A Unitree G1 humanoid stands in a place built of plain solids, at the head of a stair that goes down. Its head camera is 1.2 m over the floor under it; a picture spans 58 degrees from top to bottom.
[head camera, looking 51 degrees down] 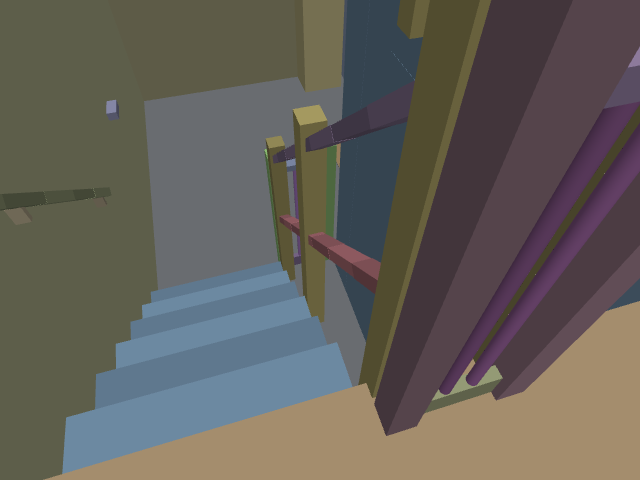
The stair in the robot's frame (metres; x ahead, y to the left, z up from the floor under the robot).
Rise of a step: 0.21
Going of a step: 0.24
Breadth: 0.90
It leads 17 degrees to the left of straight ahead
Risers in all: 7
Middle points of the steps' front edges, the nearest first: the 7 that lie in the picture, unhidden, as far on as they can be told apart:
0.32 0.30 0.00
0.55 0.37 -0.21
0.78 0.44 -0.43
1.01 0.51 -0.64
1.23 0.57 -0.86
1.46 0.64 -1.07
1.69 0.71 -1.28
